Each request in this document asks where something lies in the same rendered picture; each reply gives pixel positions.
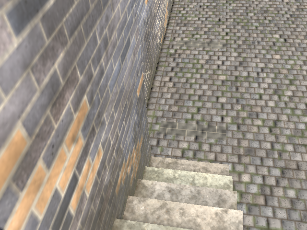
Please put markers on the stairs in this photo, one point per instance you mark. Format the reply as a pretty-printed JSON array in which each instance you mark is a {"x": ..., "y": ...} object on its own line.
[{"x": 177, "y": 194}]

